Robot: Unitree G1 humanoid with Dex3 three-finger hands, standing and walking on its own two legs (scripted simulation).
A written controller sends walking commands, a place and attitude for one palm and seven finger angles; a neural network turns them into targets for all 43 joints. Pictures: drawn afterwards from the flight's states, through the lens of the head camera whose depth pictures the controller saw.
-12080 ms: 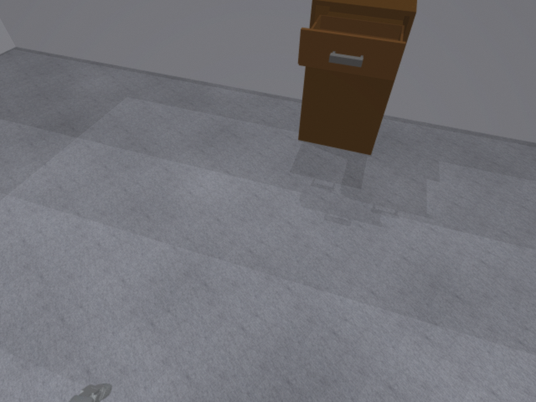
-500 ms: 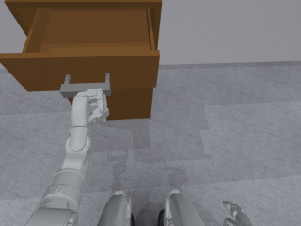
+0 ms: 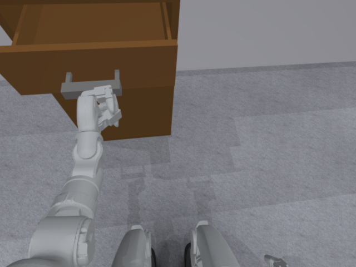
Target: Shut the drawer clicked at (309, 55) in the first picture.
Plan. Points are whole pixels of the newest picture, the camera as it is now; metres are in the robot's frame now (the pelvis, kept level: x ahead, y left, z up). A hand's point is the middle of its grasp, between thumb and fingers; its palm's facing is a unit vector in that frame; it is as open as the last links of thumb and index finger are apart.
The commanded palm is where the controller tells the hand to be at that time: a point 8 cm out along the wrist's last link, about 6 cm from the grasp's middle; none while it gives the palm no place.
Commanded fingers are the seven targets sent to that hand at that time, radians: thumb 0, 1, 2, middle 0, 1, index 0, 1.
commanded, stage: push the drawer shut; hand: left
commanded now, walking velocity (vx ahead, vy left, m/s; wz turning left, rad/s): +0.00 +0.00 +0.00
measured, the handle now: (93, 82) +0.53 +0.18 +0.03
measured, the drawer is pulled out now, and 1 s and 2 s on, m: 0.15 0.02 0.00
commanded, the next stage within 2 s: pull the fist back off the drawer in 1.50 s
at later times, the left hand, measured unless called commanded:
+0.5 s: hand (117, 86) +0.52 +0.12 +0.03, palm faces +0.08 -1.00 -0.05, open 3.5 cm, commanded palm +0.51 +0.17 +0.03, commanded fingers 0.00 0.90 0.90 -1.40 -1.60 -1.40 -1.60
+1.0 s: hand (115, 65) +0.59 +0.13 +0.03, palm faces +0.07 -1.00 -0.03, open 3.3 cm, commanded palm +0.58 +0.16 +0.03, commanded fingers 0.00 0.90 0.90 -1.40 -1.60 -1.40 -1.60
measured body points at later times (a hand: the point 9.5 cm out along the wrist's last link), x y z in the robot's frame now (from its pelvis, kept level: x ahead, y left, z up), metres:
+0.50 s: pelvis -0.01 +0.00 -0.01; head +0.16 +0.01 +0.41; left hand +0.51 +0.17 +0.03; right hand +0.01 -0.26 -0.13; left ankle +0.03 +0.09 -0.62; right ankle +0.03 -0.10 -0.62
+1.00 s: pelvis +0.00 +0.01 -0.02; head +0.20 +0.03 +0.38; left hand +0.58 +0.18 +0.03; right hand -0.04 -0.25 -0.12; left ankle +0.03 +0.09 -0.62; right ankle +0.03 -0.10 -0.62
